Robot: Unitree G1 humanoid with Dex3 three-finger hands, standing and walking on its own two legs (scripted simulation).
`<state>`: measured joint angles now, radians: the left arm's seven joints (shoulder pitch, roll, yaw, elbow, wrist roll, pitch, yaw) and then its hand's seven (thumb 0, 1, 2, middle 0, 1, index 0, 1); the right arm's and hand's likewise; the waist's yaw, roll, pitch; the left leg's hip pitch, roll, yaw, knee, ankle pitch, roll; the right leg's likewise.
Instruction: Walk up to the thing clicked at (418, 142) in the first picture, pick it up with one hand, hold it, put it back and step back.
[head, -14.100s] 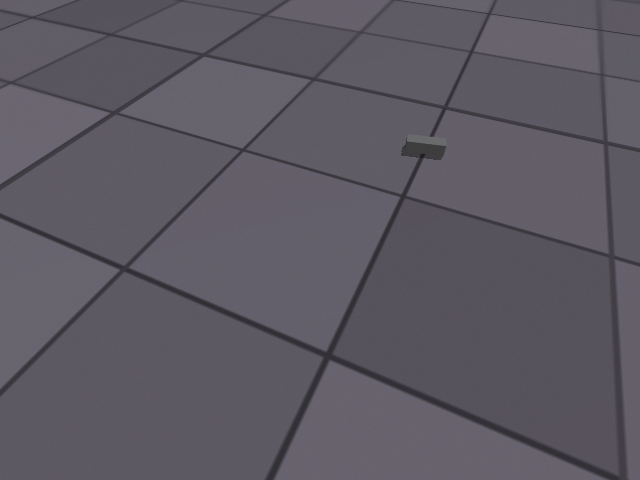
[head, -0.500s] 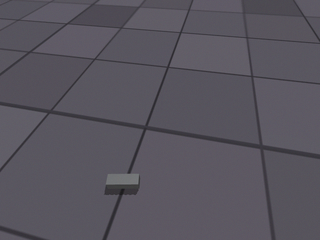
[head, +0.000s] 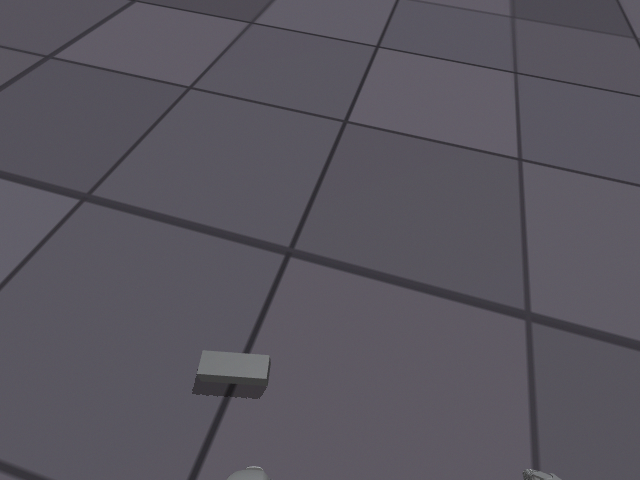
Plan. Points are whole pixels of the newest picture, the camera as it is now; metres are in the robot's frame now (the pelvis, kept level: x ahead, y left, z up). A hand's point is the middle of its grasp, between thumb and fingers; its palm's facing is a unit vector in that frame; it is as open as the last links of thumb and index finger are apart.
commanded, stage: walk up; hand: left
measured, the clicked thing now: (235, 368) +0.52 +0.25 -0.72
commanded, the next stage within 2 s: none
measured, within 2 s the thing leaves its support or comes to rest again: neither
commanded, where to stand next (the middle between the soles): +0.07 -0.01 m, yaw -2 degrees
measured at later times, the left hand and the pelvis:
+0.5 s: hand out of the picture +0.09 +0.26 -0.13, palm faces -0.01 -0.93 -0.36, open 7.4 cm; pelvis +0.01 +0.00 +0.03, yaw +0 degrees
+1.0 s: hand out of the picture +0.09 +0.25 -0.13, palm faces -0.01 -0.94 -0.33, open 7.4 cm; pelvis +0.02 +0.00 +0.03, yaw +1 degrees
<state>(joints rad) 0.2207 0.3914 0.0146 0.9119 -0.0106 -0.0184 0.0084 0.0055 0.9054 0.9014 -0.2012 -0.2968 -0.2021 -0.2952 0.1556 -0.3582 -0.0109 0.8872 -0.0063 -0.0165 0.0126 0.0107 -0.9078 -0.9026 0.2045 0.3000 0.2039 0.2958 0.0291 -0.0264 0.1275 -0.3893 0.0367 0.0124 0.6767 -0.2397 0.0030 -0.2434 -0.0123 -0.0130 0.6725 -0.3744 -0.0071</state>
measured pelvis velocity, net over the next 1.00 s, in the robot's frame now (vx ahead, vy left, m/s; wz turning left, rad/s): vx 0.02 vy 0.00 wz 0.01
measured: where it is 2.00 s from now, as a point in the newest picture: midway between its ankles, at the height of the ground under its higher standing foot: outside the picture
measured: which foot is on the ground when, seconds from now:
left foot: down 0.00-1.00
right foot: down 0.00-1.00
